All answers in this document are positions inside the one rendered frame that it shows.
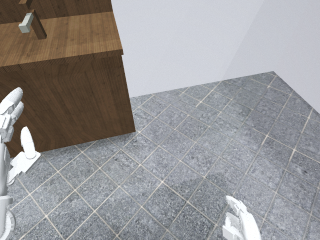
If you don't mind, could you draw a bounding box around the robot left hand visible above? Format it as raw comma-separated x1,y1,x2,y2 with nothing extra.
0,87,41,197

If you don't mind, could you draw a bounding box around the tap lever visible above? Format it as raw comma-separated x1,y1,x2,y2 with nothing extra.
18,12,34,33

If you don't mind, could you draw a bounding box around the robot left forearm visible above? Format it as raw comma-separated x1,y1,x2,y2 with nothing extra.
0,195,16,240

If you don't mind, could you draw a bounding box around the counter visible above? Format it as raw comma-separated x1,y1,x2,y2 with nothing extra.
0,0,136,158

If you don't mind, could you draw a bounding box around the robot right hand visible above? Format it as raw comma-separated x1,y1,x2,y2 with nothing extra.
222,195,262,240

